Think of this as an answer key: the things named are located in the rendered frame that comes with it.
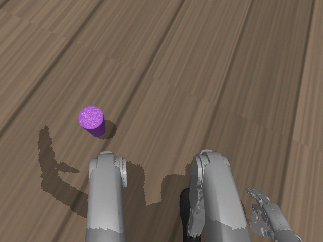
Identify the right robot hand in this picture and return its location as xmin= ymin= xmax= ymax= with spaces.
xmin=246 ymin=188 xmax=292 ymax=240

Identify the right robot foot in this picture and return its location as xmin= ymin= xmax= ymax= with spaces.
xmin=180 ymin=188 xmax=201 ymax=242

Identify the right robot arm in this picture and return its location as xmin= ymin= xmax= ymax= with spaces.
xmin=274 ymin=230 xmax=303 ymax=242

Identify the cup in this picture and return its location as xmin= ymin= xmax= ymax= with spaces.
xmin=78 ymin=106 xmax=106 ymax=137

